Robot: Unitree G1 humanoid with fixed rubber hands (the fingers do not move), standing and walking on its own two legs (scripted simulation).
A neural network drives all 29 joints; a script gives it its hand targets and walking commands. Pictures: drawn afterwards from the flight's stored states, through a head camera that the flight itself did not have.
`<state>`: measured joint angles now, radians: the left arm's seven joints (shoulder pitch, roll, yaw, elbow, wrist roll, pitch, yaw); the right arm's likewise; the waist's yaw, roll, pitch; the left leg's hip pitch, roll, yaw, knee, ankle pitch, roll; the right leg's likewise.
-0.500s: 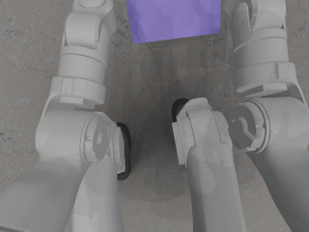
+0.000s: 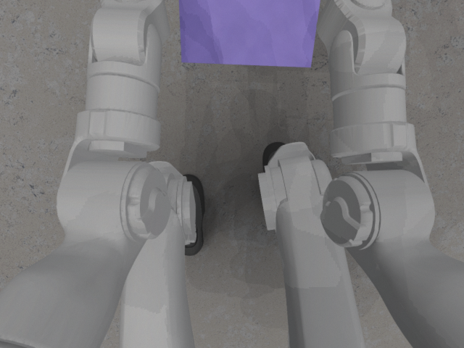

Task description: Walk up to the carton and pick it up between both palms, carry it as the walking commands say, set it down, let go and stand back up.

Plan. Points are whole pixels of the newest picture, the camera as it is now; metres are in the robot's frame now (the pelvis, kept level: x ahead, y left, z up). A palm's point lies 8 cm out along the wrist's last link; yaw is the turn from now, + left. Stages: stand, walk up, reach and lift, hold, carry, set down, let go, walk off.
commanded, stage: reach and lift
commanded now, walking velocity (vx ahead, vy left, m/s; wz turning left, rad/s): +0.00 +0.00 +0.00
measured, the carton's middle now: out of the picture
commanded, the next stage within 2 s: none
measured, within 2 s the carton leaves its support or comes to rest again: neither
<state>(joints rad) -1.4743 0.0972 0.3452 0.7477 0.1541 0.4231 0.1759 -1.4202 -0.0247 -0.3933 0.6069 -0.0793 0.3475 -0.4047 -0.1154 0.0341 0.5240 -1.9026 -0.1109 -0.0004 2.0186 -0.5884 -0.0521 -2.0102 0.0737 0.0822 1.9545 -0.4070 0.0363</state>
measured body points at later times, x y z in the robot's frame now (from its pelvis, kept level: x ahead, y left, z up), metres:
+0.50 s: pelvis +0.00 +0.00 +0.04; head +0.33 -0.05 +0.33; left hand +0.56 +0.04 -0.07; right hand +0.52 -0.20 -0.05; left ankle +0.13 +0.12 -0.40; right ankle +0.17 -0.12 -0.40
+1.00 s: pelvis -0.01 +0.00 +0.09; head +0.30 -0.05 +0.40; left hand +0.54 +0.04 +0.01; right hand +0.50 -0.20 +0.02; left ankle +0.13 +0.12 -0.40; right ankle +0.17 -0.12 -0.40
